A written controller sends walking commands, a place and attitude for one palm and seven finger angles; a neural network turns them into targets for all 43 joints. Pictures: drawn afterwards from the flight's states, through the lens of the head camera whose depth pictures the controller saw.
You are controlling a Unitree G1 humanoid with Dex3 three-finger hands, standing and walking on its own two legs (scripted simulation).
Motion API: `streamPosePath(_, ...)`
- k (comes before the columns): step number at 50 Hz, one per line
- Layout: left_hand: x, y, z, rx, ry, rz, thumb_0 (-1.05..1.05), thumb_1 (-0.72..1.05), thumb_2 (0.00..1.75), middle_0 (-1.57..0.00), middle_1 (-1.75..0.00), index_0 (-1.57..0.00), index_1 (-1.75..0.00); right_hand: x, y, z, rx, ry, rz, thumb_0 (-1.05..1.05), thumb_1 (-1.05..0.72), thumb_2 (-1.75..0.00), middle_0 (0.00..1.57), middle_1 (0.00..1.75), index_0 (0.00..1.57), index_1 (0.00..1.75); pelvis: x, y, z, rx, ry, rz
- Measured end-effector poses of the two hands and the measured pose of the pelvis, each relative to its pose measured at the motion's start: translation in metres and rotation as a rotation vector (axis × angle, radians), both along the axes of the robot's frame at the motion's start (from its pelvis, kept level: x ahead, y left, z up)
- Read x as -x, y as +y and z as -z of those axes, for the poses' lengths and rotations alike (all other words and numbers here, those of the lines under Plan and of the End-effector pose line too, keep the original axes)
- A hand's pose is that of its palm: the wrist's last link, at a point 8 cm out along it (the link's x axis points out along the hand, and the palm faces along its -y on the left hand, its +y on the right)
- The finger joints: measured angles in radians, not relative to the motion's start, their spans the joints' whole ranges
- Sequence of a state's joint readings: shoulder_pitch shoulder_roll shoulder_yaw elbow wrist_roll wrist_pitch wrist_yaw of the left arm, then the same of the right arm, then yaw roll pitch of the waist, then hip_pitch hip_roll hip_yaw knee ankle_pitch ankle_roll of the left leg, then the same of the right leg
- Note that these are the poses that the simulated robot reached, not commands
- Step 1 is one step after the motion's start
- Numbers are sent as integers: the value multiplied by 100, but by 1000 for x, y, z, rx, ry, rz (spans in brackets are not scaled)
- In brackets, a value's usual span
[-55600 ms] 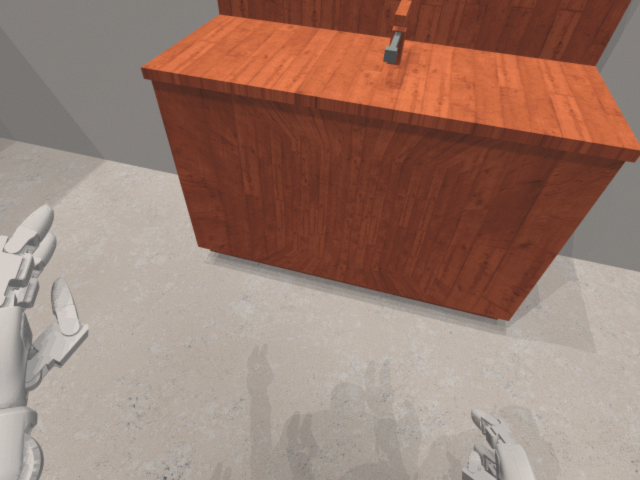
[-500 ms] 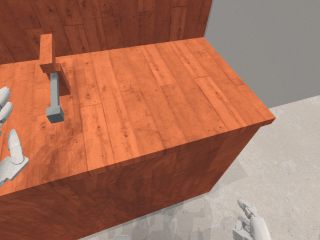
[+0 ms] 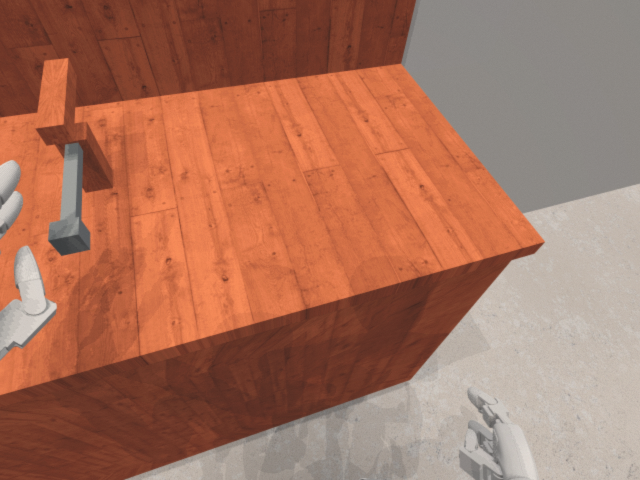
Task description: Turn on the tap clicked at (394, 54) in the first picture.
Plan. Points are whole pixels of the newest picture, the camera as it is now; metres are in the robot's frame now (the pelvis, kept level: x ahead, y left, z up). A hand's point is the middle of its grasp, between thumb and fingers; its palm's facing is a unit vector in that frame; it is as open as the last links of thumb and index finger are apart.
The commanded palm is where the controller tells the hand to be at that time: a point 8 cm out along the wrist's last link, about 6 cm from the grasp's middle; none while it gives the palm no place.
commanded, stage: shuffle to correct the standing spot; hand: left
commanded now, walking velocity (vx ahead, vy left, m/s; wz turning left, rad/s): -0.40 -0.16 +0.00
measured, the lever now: (70, 236) +0.33 +0.29 +0.12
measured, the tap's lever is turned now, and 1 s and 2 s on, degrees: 0 0 0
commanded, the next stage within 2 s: come to a stop and stand still in 0.08 s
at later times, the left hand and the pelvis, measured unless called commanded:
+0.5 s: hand (13, 390) +0.16 +0.24 +0.17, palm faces +0.47 -0.81 -0.35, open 7.4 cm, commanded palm +0.11 +0.27 +0.18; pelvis -0.04 -0.02 +0.01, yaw +1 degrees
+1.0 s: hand out of the picture +0.18 +0.27 +0.16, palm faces +0.46 -0.81 -0.38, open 7.4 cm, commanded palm +0.12 +0.30 +0.18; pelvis -0.03 +0.02 +0.01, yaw +3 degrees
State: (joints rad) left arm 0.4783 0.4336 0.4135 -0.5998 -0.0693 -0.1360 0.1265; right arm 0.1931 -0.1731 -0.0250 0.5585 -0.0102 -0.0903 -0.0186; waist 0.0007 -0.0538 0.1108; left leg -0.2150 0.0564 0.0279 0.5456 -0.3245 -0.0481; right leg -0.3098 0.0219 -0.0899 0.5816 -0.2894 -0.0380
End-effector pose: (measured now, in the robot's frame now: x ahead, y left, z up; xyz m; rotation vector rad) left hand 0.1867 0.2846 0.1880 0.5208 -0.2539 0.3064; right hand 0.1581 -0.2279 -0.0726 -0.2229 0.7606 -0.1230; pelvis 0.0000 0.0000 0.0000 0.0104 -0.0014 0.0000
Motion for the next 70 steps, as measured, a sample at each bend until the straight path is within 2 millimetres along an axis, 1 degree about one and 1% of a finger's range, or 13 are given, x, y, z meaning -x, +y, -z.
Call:
streamPosePath(3,-1,-16,-8,-26,-13,20,2,89,90,-21,-30,-21,-30,-7,-3,3,-35,-5,-25,1,-90,-90,20,30,20,30,2,-10,-1,34,-16,-23)
streamPosePath(6,6,-32,-16,-33,-41,46,2,89,90,-21,-30,-21,-30,-11,-8,2,-61,-12,-36,1,-90,-90,20,30,20,30,8,-21,-2,13,-19,-30)
streamPosePath(11,25,-39,-17,-50,2,18,2,89,90,-21,-30,-21,-30,-7,-19,-6,-48,-19,-21,1,-90,-90,20,30,20,30,17,-31,-8,-44,5,-10)
streamPosePath(17,48,-29,-9,-11,45,-64,1,89,90,-21,-30,-21,-30,11,-24,-5,-32,-23,-6,1,-90,-90,20,30,20,30,27,-28,-9,-48,7,-13)
streamPosePath(21,62,-19,-1,45,8,-109,2,89,90,-21,-30,-21,-30,28,-24,-2,-4,-17,0,1,-90,-90,20,30,20,30,33,-21,-5,-11,-13,-29)
streamPosePath(25,70,-10,3,105,-27,-136,2,89,90,-21,-30,-21,-30,42,-20,-5,6,-2,-6,1,-90,-90,20,30,20,30,40,-17,-7,-6,-42,-22)
streamPosePath(30,71,-6,2,115,-45,-131,2,89,90,-21,-30,-21,-30,52,-9,-8,-11,-24,-17,1,-90,-90,20,30,20,30,48,-10,-8,11,-52,-35)
streamPosePath(35,70,-1,0,76,-16,-111,2,89,90,-21,-30,-21,-30,57,1,-4,-39,-23,-20,1,-90,-90,20,30,20,30,53,-4,-7,17,-47,-38)
streamPosePath(42,70,9,5,51,22,-125,2,89,90,-21,-30,-21,-30,60,10,8,-50,29,-23,1,-90,-90,20,30,20,30,46,2,-5,18,-38,-44)
streamPosePath(49,57,21,8,88,15,-140,2,89,90,-21,-30,-21,-30,45,17,8,-21,53,-32,1,-90,-90,20,30,20,30,30,13,-6,23,-21,-50)
streamPosePath(58,33,39,6,86,-9,-113,2,89,90,-21,-30,-21,-30,0,35,-11,-10,-32,-40,1,-90,-90,20,30,20,30,13,30,-8,26,-18,-53)
streamPosePath(64,34,47,4,73,-9,-106,2,89,90,-21,-30,-21,-30,-22,51,-19,-23,-71,-69,1,-90,-90,20,30,20,30,8,37,-8,32,-17,-60)
streamPosePath(70,44,54,6,89,-4,-140,2,89,90,-21,-30,-21,-30,-26,63,-17,-32,-61,-101,1,-90,-90,20,30,20,30,9,40,-8,30,-22,-63)
